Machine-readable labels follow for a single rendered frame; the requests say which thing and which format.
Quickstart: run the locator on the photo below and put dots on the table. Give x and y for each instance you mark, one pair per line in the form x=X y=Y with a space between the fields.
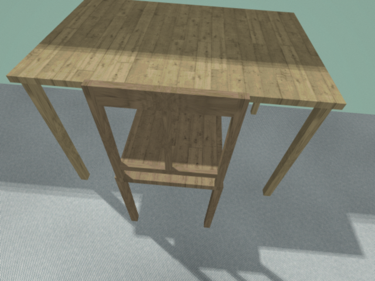
x=264 y=53

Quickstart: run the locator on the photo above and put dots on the chair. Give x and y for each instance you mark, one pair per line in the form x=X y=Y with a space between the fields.
x=175 y=138

